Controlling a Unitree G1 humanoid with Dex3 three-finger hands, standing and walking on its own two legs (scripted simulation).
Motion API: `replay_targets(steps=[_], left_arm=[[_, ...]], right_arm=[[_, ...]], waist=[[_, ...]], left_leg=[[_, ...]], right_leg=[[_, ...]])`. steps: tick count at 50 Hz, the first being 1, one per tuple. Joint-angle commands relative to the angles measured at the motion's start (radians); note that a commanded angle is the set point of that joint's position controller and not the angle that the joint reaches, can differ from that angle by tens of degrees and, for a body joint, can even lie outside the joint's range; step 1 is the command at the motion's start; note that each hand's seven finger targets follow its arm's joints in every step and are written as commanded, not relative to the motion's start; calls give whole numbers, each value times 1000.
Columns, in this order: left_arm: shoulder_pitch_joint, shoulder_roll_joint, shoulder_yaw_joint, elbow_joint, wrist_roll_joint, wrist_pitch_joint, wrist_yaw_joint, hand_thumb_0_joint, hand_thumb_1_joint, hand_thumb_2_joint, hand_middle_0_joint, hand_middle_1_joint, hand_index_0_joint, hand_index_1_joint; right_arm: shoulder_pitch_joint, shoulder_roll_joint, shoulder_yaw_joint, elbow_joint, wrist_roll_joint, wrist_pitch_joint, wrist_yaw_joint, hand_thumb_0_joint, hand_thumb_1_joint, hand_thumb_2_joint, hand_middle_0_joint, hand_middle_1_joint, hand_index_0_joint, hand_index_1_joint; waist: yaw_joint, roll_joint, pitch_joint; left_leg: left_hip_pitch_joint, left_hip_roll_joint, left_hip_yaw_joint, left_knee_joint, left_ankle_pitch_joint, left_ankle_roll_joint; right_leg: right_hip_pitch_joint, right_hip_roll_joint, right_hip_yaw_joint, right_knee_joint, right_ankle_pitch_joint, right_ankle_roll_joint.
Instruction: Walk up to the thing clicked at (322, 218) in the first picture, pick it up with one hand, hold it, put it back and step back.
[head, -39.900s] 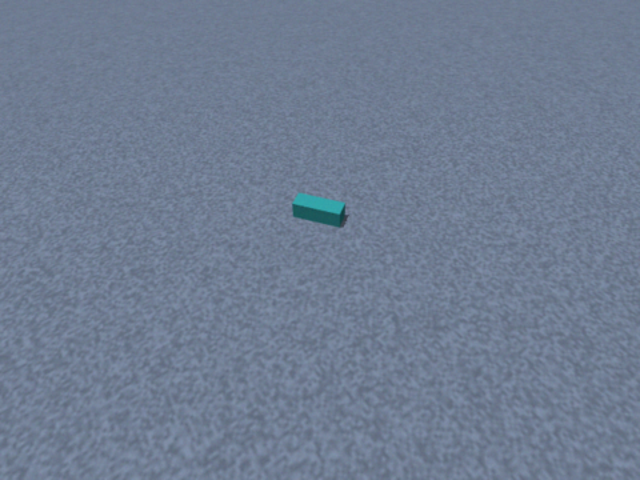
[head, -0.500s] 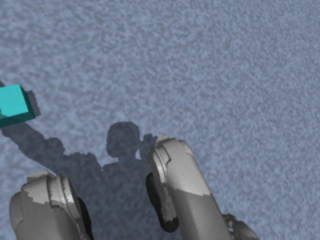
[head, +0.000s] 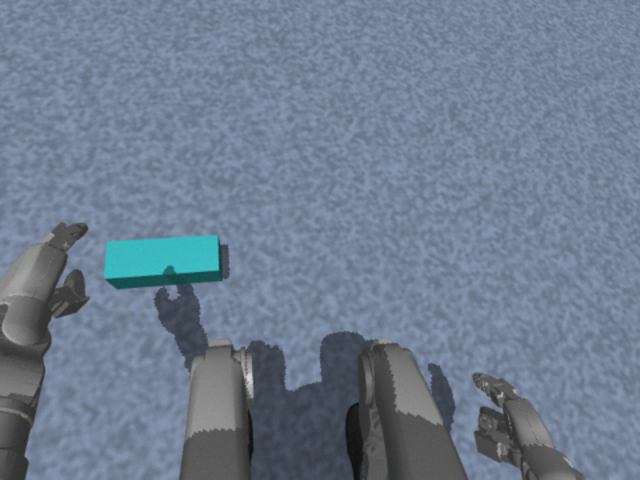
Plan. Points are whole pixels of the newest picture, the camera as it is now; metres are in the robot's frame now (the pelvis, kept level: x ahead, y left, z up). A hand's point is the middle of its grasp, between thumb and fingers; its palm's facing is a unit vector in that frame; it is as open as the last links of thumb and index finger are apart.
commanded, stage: home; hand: left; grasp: from above
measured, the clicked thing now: (167, 262) +0.52 +0.30 -0.45
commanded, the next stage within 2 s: none
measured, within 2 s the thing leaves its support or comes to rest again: neither
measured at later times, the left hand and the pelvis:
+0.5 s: hand (70, 363) +0.26 +0.21 +0.09, palm faces +0.15 -0.96 -0.24, open 7.4 cm; pelvis +0.05 -0.01 +0.18, yaw +5 degrees
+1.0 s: hand (40, 445) +0.21 +0.19 +0.18, palm faces +0.18 -0.96 -0.20, open 7.4 cm; pelvis +0.08 -0.01 +0.22, yaw +7 degrees
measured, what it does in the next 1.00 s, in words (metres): rises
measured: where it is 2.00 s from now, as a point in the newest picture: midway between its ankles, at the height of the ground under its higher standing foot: (302, 478)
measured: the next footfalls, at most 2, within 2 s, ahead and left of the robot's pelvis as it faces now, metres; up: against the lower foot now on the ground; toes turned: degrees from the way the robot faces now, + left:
none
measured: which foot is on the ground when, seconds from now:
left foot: down 0.00-1.00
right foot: down 0.00-1.00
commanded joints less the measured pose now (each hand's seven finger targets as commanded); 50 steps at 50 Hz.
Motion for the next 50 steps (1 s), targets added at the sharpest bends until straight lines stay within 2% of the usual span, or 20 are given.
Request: replay_targets(steps=[1, 2, 4, 6, 7, 8, 11, 12, 14, 15, 16, 17, 19, 22, 26, 33, 40, 44, 47, 50], left_arm=[[-144, 154, 82, -259, -132, -5, 58, 0, 824, 856, -192, -286, -192, -286], [-105, 144, 86, -257, -150, 3, 70, 0, 826, 857, -192, -286, -192, -286], [-13, 69, 64, -244, -192, 22, 91, 0, 854, 874, -195, -291, -195, -291], [22, 63, 88, -293, -234, 43, 109, 0, 899, 899, -200, -297, -199, -298], [48, 42, 80, -317, -255, 56, 113, 0, 899, 899, -200, -297, -200, -298], [90, 13, 70, -332, -271, 73, 117, 0, 899, 899, -200, -297, -200, -298], [169, -20, 83, -404, -329, 121, 133, 0, 899, 900, -200, -298, -200, -299], [204, -51, 65, -441, -343, 137, 135, 0, 900, 900, -200, -298, -200, -299], [252, -88, 61, -469, -377, 170, 144, 0, 900, 901, -200, -299, -200, -299], [273, -102, 71, -495, -397, 181, 148, 0, 900, 901, -200, -299, -200, -300], [306, -127, 60, -509, -412, 192, 150, 0, 900, 901, -200, -299, -200, -299], [343, -135, 75, -515, -428, 201, 155, 0, 900, 901, -200, -299, -200, -299], [414, -178, 52, -528, -452, 222, 156, 0, 900, 900, -200, -299, -200, -299], [458, -201, 56, -582, -474, 239, 153, 0, 900, 900, -200, -299, -200, -299], [613, -252, 32, -648, -491, 262, 145, 0, 900, 899, -200, -298, -200, -298], [787, -303, -14, -774, -480, 289, 134, 0, 900, 899, -200, -298, -200, -298], [815, -307, -27, -833, -466, 296, 113, 0, 900, 899, -200, -298, -200, -298], [776, -307, -33, -800, -458, 290, 101, 0, 899, 899, -200, -298, -199, -298], [764, -302, -28, -824, -456, 279, 97, 0, 898, 898, -200, -297, -199, -298], [784, -300, -22, -834, -456, 278, 97, 0, 893, 895, -199, -296, -199, -296]], right_arm=[[113, -173, -70, -71, 18, -62, -40, 0, -899, -900, 200, 300, 200, 300], [101, -166, -66, -78, 21, -72, -45, 0, -899, -900, 200, 300, 200, 300], [85, -148, -59, -86, 25, -90, -50, 0, -899, -900, 200, 300, 200, 300], [75, -147, -59, -101, 31, -103, -59, 0, -899, -900, 200, 300, 200, 300], [70, -144, -58, -102, 31, -108, -63, 0, -899, -900, 200, 300, 200, 300], [66, -138, -58, -115, 36, -114, -68, 0, -899, -900, 200, 300, 200, 300], [65, -125, -49, -132, 41, -130, -84, 0, -899, -900, 200, 300, 200, 300], [74, -119, -48, -133, 43, -135, -93, 0, -899, -900, 200, 300, 200, 300], [82, -110, -37, -126, 44, -149, -110, 0, -899, -900, 200, 300, 200, 300], [91, -106, -36, -126, 42, -156, -119, 0, -899, -900, 200, 300, 200, 300], [97, -100, -31, -125, 44, -165, -132, 0, -899, -900, 200, 300, 200, 300], [107, -92, -28, -120, 42, -173, -142, 0, -899, -900, 200, 300, 200, 300], [119, -80, -17, -121, 42, -188, -163, 0, -900, -900, 200, 300, 200, 300], [139, -78, -19, -121, 39, -212, -185, 0, -900, -900, 200, 300, 200, 300], [167, -65, -17, -142, 32, -241, -205, 0, -900, -900, 200, 300, 200, 300], [165, -52, -21, -184, 20, -276, -223, 0, -899, -900, 200, 300, 200, 300], [154, -62, -33, -198, 9, -304, -226, 0, -899, -900, 200, 300, 200, 300], [145, -68, -34, -189, 2, -320, -225, 0, -899, -900, 200, 300, 200, 300], [138, -66, -35, -190, -3, -332, -223, 0, -899, -900, 200, 300, 200, 300], [136, -70, -35, -188, -4, -339, -220, 0, -899, -900, 200, 300, 200, 300]], waist=[[-37, 187, -468], [-29, 181, -457], [-31, 152, -406], [-14, 172, -406], [-11, 184, -393], [-17, 172, -393], [-5, 151, -397], [-14, 154, -407], [-14, 146, -374], [-10, 146, -375], [-16, 136, -362], [-12, 119, -347], [-19, 94, -294], [-14, 106, -254], [1, 83, -209], [16, 53, -114], [17, 8, -57], [12, -8, -23], [19, 28, -43], [30, 49, -69]], left_leg=[[623, 8, -18, -400, -36, 17], [637, 5, -13, -418, -24, 16], [654, -2, 0, -458, -4, 16], [723, -3, -8, -520, -18, 12], [752, -3, -9, -553, -22, 9], [787, -2, -5, -577, -1, 7], [865, -7, -3, -642, 18, 7], [901, -7, 0, -665, 50, 5], [947, -6, -6, -711, 67, 2], [977, -6, -2, -729, 83, 1], [994, -6, -3, -747, 115, 0], [998, -10, 9, -758, 140, 3], [1015, -15, 25, -793, 175, 6], [1093, -15, 36, -854, 224, 3], [1170, -24, 53, -927, 296, 3], [1251, -31, 72, -1014, 347, 4], [1285, -34, 85, -1043, 360, 10], [1283, -35, 86, -1048, 316, 11], [1288, -40, 89, -1046, 300, 8], [1307, -38, 91, -1044, 334, 3]], right_leg=[[256, 27, -21, -311, 83, -69], [289, 26, -13, -334, 88, -70], [344, 24, 2, -389, 94, -72], [402, 21, 14, -437, 86, -72], [426, 20, 19, -465, 84, -71], [464, 18, 20, -496, 97, -72], [569, 19, 29, -575, 118, -68], [614, 19, 29, -601, 146, -67], [661, 20, 29, -648, 170, -64], [698, 21, 30, -670, 187, -63], [728, 21, 27, -690, 212, -63], [772, 22, 29, -720, 231, -61], [838, 23, 32, -779, 258, -60], [899, 25, 29, -838, 298, -60], [1003, 29, 17, -920, 355, -56], [1087, 36, -5, -1011, 391, -52], [1109, 33, -17, -1050, 395, -41], [1092, 26, -15, -1055, 355, -38], [1095, 21, -11, -1053, 343, -38], [1115, 22, -12, -1041, 372, -40]])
